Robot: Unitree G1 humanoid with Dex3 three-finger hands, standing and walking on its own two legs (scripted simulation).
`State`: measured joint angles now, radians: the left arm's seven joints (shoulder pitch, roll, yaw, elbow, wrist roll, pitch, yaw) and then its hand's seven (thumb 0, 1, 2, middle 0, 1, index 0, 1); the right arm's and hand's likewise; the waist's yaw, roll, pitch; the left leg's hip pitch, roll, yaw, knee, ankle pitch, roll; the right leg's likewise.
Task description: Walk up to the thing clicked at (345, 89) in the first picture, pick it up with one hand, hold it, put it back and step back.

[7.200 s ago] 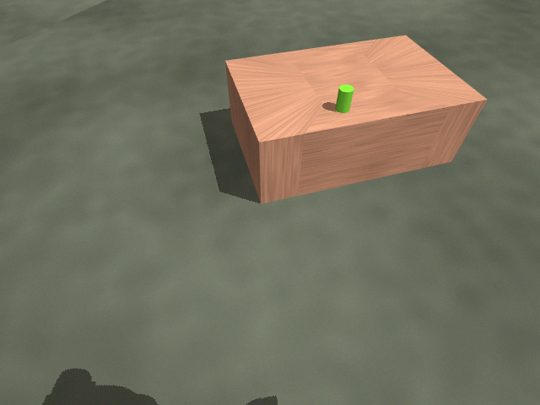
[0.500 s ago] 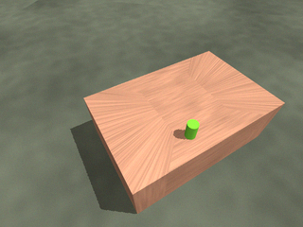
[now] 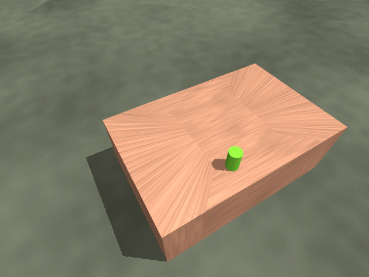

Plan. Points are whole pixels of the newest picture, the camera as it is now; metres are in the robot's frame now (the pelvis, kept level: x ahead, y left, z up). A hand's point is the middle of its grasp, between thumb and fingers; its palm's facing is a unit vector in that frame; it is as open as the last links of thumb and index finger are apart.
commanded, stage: stand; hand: right
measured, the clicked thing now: (233, 159) +0.63 -0.20 -0.34
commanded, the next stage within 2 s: walk up in 0.22 s
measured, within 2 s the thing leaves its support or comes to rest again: neither
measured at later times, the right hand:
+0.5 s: hand out of the picture +0.04 -0.40 -0.15, palm faces -0.11 +0.82 -0.56, open 7.4 cm
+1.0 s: hand out of the picture +0.27 -0.48 -0.14, palm faces -0.27 +0.77 -0.57, open 7.4 cm
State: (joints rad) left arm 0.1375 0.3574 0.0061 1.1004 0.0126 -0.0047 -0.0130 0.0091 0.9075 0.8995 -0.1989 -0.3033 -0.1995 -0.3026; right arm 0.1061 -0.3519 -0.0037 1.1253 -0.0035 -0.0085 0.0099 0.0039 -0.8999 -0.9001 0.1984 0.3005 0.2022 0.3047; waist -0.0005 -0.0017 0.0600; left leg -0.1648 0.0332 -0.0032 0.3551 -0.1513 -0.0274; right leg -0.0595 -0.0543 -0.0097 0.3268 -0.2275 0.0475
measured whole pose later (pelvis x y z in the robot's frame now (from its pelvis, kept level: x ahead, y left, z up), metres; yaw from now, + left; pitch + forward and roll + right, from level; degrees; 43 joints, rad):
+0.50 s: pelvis +0.01 -0.08 -0.03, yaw +6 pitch -1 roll +2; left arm 0.17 0.48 0.16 0.83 0.08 0.11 -0.12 0.01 0.91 0.90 -0.19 -0.30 -0.19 -0.30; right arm 0.35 -0.42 -0.10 0.98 -0.05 -0.05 -0.07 0.00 -0.89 -0.90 0.21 0.30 0.21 0.31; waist -0.01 -0.11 0.10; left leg -0.32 0.05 -0.13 0.57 -0.26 -0.06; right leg -0.43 -0.07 0.11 0.85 -0.47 0.00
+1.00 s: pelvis +0.10 -0.22 -0.03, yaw +18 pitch -2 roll +1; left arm 0.30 0.42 0.09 0.73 0.08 0.11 -0.08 0.01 0.91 0.90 -0.20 -0.30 -0.20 -0.30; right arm 0.30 -0.40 -0.05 0.83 -0.01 -0.08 -0.11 0.00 -0.89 -0.90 0.20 0.30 0.21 0.31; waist 0.04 -0.12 0.13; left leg -0.37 0.01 0.07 0.68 -0.28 0.04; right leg -0.46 -0.01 -0.01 1.18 -0.51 0.01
